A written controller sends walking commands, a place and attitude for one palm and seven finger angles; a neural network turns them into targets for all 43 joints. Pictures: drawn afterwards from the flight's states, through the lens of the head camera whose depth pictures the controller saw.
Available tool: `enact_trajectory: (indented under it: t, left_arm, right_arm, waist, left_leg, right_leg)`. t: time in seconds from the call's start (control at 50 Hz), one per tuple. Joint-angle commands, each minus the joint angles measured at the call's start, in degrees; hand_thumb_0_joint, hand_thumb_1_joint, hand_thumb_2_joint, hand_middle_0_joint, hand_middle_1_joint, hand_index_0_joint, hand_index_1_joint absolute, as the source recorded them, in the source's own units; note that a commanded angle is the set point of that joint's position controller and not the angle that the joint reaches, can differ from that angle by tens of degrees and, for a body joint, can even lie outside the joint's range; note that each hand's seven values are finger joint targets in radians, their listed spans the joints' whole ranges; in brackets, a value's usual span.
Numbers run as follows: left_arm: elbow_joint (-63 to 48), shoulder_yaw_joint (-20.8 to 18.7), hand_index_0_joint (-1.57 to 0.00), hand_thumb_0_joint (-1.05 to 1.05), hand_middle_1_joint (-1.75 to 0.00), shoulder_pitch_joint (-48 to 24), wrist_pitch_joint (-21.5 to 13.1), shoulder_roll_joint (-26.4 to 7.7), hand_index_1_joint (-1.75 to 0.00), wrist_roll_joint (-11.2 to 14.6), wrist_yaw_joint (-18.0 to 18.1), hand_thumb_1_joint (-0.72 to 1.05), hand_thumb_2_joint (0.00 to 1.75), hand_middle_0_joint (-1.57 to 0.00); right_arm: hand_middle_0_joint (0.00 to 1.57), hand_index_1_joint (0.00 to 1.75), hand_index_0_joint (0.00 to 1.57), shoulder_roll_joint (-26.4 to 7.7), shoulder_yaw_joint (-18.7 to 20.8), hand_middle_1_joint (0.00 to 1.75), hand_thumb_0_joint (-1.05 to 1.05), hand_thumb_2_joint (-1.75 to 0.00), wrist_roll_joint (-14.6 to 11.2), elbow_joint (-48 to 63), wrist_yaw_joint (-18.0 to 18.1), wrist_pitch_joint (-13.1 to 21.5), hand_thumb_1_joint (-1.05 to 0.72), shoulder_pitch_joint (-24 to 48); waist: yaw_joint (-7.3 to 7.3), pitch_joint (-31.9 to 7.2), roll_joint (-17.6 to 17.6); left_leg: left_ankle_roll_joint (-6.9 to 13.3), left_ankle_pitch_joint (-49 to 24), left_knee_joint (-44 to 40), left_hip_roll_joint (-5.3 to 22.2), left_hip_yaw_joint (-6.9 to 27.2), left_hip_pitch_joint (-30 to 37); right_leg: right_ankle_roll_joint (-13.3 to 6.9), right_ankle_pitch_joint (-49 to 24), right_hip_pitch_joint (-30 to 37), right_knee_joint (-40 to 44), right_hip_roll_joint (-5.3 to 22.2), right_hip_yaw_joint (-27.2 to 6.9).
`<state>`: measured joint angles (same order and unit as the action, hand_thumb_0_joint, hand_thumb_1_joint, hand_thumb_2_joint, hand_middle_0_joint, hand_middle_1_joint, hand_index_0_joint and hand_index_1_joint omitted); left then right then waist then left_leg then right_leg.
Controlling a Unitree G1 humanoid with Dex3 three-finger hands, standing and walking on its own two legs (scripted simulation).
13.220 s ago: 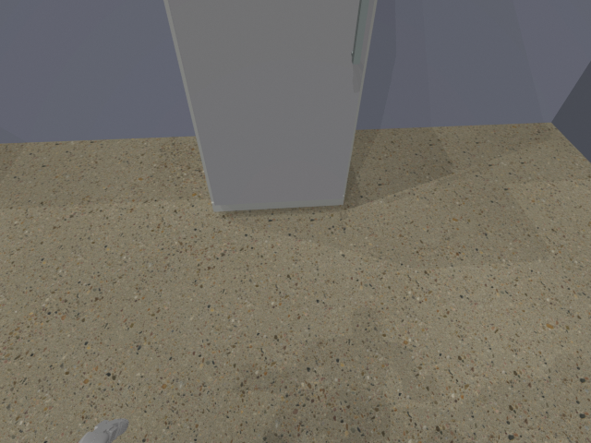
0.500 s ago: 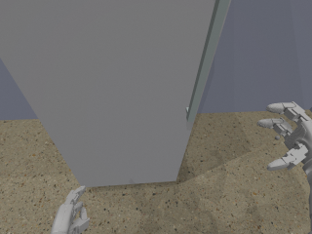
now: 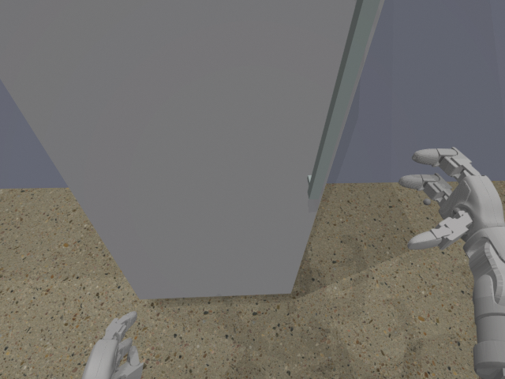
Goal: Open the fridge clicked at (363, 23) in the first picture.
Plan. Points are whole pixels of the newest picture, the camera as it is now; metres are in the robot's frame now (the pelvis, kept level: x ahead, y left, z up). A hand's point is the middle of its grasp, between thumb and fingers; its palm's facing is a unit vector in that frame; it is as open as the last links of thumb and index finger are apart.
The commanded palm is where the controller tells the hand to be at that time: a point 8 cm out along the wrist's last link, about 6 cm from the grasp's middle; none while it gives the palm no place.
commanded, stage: move the hooked fingers beside the handle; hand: right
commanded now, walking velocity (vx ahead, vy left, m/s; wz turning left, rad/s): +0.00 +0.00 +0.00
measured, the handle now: (332, 112) +0.51 -0.09 +0.18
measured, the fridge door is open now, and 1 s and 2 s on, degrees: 0 0 0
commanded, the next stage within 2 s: feel for the door with the fingertips in 1.60 s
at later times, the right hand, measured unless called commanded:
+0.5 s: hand (395, 173) +0.41 -0.19 +0.14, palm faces -0.12 +0.99 -0.02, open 14.0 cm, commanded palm +0.40 -0.24 +0.14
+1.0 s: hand (372, 152) +0.46 -0.16 +0.13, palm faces -0.12 +0.99 -0.01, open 13.9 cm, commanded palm +0.43 -0.22 +0.13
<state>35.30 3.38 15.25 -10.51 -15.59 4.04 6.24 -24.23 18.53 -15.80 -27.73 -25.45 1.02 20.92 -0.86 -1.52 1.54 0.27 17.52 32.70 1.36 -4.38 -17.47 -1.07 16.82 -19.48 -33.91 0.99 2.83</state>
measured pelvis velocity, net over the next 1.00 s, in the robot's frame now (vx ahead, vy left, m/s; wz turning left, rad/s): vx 0.00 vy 0.01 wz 0.04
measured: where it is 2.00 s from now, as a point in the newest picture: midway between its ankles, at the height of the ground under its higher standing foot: outside the picture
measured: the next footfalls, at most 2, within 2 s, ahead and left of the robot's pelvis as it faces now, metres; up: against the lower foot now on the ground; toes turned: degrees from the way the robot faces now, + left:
none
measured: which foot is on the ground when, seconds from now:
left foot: down 0.00-1.00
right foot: down 0.00-1.00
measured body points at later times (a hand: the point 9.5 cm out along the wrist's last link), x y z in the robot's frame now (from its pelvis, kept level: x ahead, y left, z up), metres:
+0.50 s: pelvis +0.00 +0.00 +0.00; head +0.02 +0.01 +0.45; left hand +0.10 +0.26 -0.11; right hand +0.41 -0.24 +0.14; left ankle -0.01 +0.12 -0.73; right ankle +0.01 -0.11 -0.73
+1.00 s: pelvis +0.00 +0.01 -0.01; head +0.05 +0.01 +0.44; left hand +0.03 +0.28 -0.12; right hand +0.46 -0.22 +0.14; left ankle -0.01 +0.12 -0.73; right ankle +0.01 -0.11 -0.73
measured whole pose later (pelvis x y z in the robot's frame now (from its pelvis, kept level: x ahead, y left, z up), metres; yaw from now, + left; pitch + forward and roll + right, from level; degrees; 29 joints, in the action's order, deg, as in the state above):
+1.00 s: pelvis +0.00 +0.01 -0.01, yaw +2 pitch +8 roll +0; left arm 37.4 1.5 22.7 -2.6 -16.6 3.1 3.4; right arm -26.4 18.8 -10.6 -56.6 -20.5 11.8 43.9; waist -6.0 -2.9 1.3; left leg 1.0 18.1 36.1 -0.1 -2.8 -26.3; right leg -0.5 17.9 -27.3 -37.0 2.6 4.2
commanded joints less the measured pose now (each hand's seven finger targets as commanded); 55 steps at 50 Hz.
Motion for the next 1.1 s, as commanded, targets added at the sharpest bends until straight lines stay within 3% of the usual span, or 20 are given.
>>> enact_trajectory:
  t: [0.0, 0.04, 0.08, 0.24, 0.26, 0.4, 0.48, 0.54, 0.56, 0.6, 0.66, 0.76, 0.8, 0.86, 0.9, 0.94, 0.96, 1.0, 1.04, 1.08]
  left_arm:
    - [-8.2, -3.2, -0.2, 0.0, -0.3, -2.6, -2.2, -7.9, -0.3, 0.2, 0.4, 0.9, 0.9, -0.2]
    - [-8.2, -3.2, -0.2, 0.0, -0.3, -2.3, -1.8, -7.9, -0.3, 0.2, 0.2, 0.9, 0.9, -0.2]
    - [-8.0, -3.4, -0.2, 0.0, -0.3, -1.8, -1.4, -8.2, -0.3, 0.1, 0.0, 0.9, 0.9, -0.2]
    - [-7.5, -3.7, -0.2, 0.0, -0.3, -0.7, 0.3, -8.2, -0.3, 0.1, -0.3, 0.9, 0.9, -0.2]
    - [-7.1, -3.7, -0.2, 0.0, -0.3, -0.1, 0.5, -8.6, -0.3, 0.0, -0.3, 0.9, 0.9, -0.2]
    - [-5.8, -3.8, -0.2, 0.0, -0.3, 1.1, 1.2, -8.4, -0.3, 0.0, -0.3, 0.9, 0.9, -0.2]
    - [-4.5, -3.8, -0.2, 0.0, -0.3, 2.8, 2.1, -9.1, -0.3, -0.2, -0.6, 0.9, 0.9, -0.2]
    - [-4.4, -3.8, -0.2, 0.0, -0.3, 3.7, 2.8, -9.1, -0.3, -0.4, -1.1, 0.9, 0.9, -0.2]
    - [-4.4, -4.0, -0.2, 0.0, -0.3, 4.3, 3.1, -9.4, -0.3, -0.6, -1.2, 0.9, 0.9, -0.2]
    - [-4.8, -4.1, -0.2, 0.0, -0.3, 4.4, 3.2, -8.9, -0.3, -0.6, -1.5, 0.9, 0.9, -0.2]
    - [-4.0, -4.1, -0.2, 0.0, -0.3, 5.7, 3.9, -9.3, -0.3, -0.5, -1.5, 0.9, 0.9, -0.2]
    - [-3.4, -4.3, -0.2, 0.0, -0.3, 7.5, 4.7, -9.5, -0.3, -0.7, -1.7, 0.9, 0.9, -0.2]
    - [-3.2, -4.5, -0.2, 0.0, -0.3, 8.2, 4.9, -9.6, -0.3, -0.8, -1.8, 0.9, 0.9, -0.2]
    - [-3.6, -4.7, -0.2, 0.0, -0.3, 8.9, 5.3, -9.8, -0.3, -1.0, -1.9, 0.9, 0.9, -0.2]
    - [-4.2, -4.8, -0.2, 0.0, -0.3, 8.6, 5.6, -9.7, -0.3, -0.9, -2.1, 0.9, 0.9, -0.2]
    - [-4.7, -4.9, -0.2, 0.0, -0.3, 8.2, 5.8, -9.3, -0.3, -0.7, -2.4, 0.9, 0.9, -0.2]
    - [-4.9, -4.9, -0.2, 0.0, -0.3, 8.5, 6.0, -9.3, -0.3, -0.7, -2.4, 0.9, 0.9, -0.2]
    - [-5.1, -5.0, -0.2, 0.0, -0.3, 8.5, 6.4, -9.8, -0.3, -0.6, -2.4, 0.9, 0.9, -0.2]
    - [-5.6, -5.0, -0.2, 0.0, -0.3, 7.9, 6.4, -9.3, -0.3, -0.5, -2.4, 0.9, 0.9, -0.2]
    - [-5.5, -4.9, -0.2, 0.0, -0.3, 7.9, 6.6, -9.4, -0.3, -0.4, -2.2, 0.9, 0.9, -0.2]
  right_arm:
    - [0.3, 1.2, 0.3, -15.0, 4.3, 1.2, 0.0, -0.3, -0.7, 11.0, 1.0, 3.7, 0.5, 23.8]
    - [0.3, 1.2, 0.3, -14.0, 3.7, 1.2, 0.0, -0.3, -0.6, 10.1, 1.2, 4.0, 0.5, 23.5]
    - [0.3, 1.2, 0.3, -14.3, 4.1, 1.2, 0.0, -0.3, -0.8, 8.4, 1.3, 4.1, 0.5, 23.7]
    - [0.3, 1.2, 0.3, -13.9, 3.0, 1.2, 0.0, -0.3, 0.1, 5.9, 2.3, 5.1, 0.5, 29.4]
    - [0.3, 1.2, 0.3, -15.3, 3.9, 1.2, 0.0, -0.3, 0.1, 5.2, 2.5, 5.4, 0.5, 29.7]
    - [0.3, 1.2, 0.3, -11.1, -1.0, 1.2, 0.0, -0.3, 1.1, 1.9, 3.5, 7.0, 0.5, 38.4]
    - [0.3, 1.2, 0.3, -13.3, 0.9, 1.2, 0.0, -0.3, 1.8, -6.4, 5.1, 7.4, 0.5, 40.4]
    - [0.3, 1.2, 0.3, -14.4, 1.3, 1.2, 0.0, -0.3, 3.0, -9.8, 5.6, 8.7, 0.5, 42.4]
    - [0.3, 1.2, 0.3, -17.0, 3.0, 1.2, 0.0, -0.3, 3.3, -9.3, 6.0, 9.6, 0.5, 43.7]
    - [0.3, 1.2, 0.3, -15.2, 1.7, 1.2, 0.0, -0.3, 3.5, -8.2, 5.7, 11.0, 0.5, 45.2]
    - [0.3, 1.2, 0.3, -14.4, 1.1, 1.2, 0.0, -0.3, 3.0, -13.4, 5.5, 11.6, 0.5, 46.0]
    - [0.3, 1.2, 0.3, -15.9, 1.3, 1.2, 0.0, -0.3, 4.1, -16.8, 5.5, 13.0, 0.5, 51.8]
    - [0.3, 1.2, 0.3, -16.6, 1.9, 1.2, 0.0, -0.3, 4.5, -17.9, 5.5, 13.7, 0.5, 52.2]
    - [0.3, 1.2, 0.3, -18.1, 3.7, 1.2, 0.0, -0.3, 3.8, -18.8, 5.3, 14.5, 0.5, 49.4]
    - [0.3, 1.2, 0.3, -18.4, 4.1, 1.2, 0.0, -0.3, 4.2, -17.1, 4.8, 14.7, 0.5, 47.9]
    - [0.3, 1.2, 0.3, -16.0, 2.3, 1.2, 0.0, -0.3, 4.1, -15.6, 4.6, 14.3, 0.5, 45.8]
    - [0.3, 1.2, 0.3, -15.0, 1.8, 1.2, 0.0, -0.3, 3.4, -15.1, 4.5, 14.2, 0.5, 45.7]
    - [0.3, 1.2, 0.3, -18.4, 4.7, 1.2, 0.0, -0.3, 3.3, -14.8, 4.7, 13.2, 0.5, 44.3]
    - [0.3, 1.2, 0.3, -16.1, 2.9, 1.2, 0.0, -0.3, 3.4, -12.6, 4.9, 13.1, 0.5, 45.0]
    - [0.3, 1.2, 0.3, -17.8, 4.1, 1.2, 0.0, -0.3, 3.5, -12.1, 5.3, 13.1, 0.5, 44.9]
  waist:
    - [-0.41, -15.7, 3.0]
    - [-0.29, -15.8, 3.4]
    - [-0.41, -15.7, -0.6]
    - [-1.36, -16.5, 1.9]
    - [-1.3, -16.8, -0.6]
    - [-2.75, -17.9, 3.5]
    - [-3.05, -15.7, -2.2]
    - [-2.83, -16.9, 0.5]
    - [-2.49, -18.7, -0.9]
    - [-2.74, -21.5, 2.5]
    - [-3.81, -18.1, -2.6]
    - [-4.64, -18.8, 0.5]
    - [-4.83, -20.9, 1.7]
    - [-3.94, -22.4, -1.7]
    - [-3.35, -24.2, 1.0]
    - [-3.27, -22.9, 2.6]
    - [-3.55, -22.6, -0.1]
    - [-2.97, -22.2, -0.4]
    - [-3.37, -21.5, -0.1]
    - [-3.4, -21.3, 0.4]
  left_leg:
    - [1.3, -15.2, -3.7, -0.8, 1.8, 1.1]
    - [1.4, -16.4, -3.2, -0.9, 1.5, 1.1]
    - [1.2, -17.6, -3.2, -1.0, 1.5, 1.6]
    - [1.2, -16.6, -3.0, -1.0, 1.9, 0.2]
    - [1.3, -17.5, -3.0, -1.0, 2.1, 1.3]
    - [1.4, -15.5, -2.7, -1.2, 1.9, -1.8]
    - [1.2, -13.3, -2.9, -1.3, 2.0, -1.9]
    - [1.2, -14.3, -2.0, -1.1, 2.5, -1.8]
    - [1.3, -15.7, -1.6, -1.1, 2.6, 0.2]
    - [1.3, -18.1, -1.1, -1.3, 2.9, -0.2]
    - [1.1, -17.1, -1.3, -1.6, 2.6, -0.6]
    - [0.9, -16.6, -0.8, -1.6, 3.3, -2.1]
    - [0.8, -16.5, -0.6, -1.9, 3.6, -2.7]
    - [0.8, -18.8, 0.0, -1.9, 3.5, 0.5]
    - [0.7, -20.4, 0.3, -2.0, 3.9, 0.8]
    - [0.9, -20.6, 0.3, -2.1, 3.4, -0.6]
    - [1.0, -21.6, 0.4, -2.1, 2.9, 0.3]
    - [0.5, -21.9, 0.0, -2.2, 3.5, 0.9]
    - [0.6, -20.5, -0.4, -2.2, 3.4, 0.1]
    - [0.6, -21.0, -0.5, -2.4, 3.6, 0.4]
  right_leg:
    - [-0.9, -14.0, 10.6, 3.7, -0.1, -3.6]
    - [-0.7, -15.5, 10.7, 3.7, -0.1, -3.7]
    - [-1.0, -16.0, 9.8, 3.4, 0.1, -3.6]
    - [-0.9, -14.5, 9.5, 2.9, -0.1, -3.2]
    - [-1.1, -15.3, 9.0, 2.5, 0.1, -3.1]
    - [-0.8, -14.5, 11.0, 2.6, -0.1, -3.8]
    - [-1.0, -11.2, 6.8, 2.8, -0.1, -3.7]
    - [-1.0, -11.8, 5.8, 2.2, -0.3, -3.3]
    - [-1.1, -13.1, 5.5, 1.7, -0.3, -3.4]
    - [-1.0, -15.4, 8.0, 1.1, -0.3, -3.1]
    - [-1.2, -13.5, 4.7, 1.0, -0.1, -3.0]
    - [-1.4, -12.2, 3.3, 0.2, -0.4, -2.3]
    - [-1.3, -12.1, 4.1, -0.2, -0.4, -2.3]
    - [-1.6, -13.5, 2.2, -0.5, -0.4, -2.1]
    - [-1.4, -14.3, 3.1, -0.5, -0.5, -1.7]
    - [-1.3, -15.2, 4.1, -0.5, -0.3, -1.7]
    - [-1.6, -16.7, 3.8, -0.6, -0.3, -1.7]
    - [-1.6, -15.3, 2.4, -0.2, -0.3, -1.2]
    - [-1.7, -14.1, 2.9, 0.0, -0.4, -1.3]
    - [-1.8, -14.7, 3.3, 0.0, -0.3, -1.2]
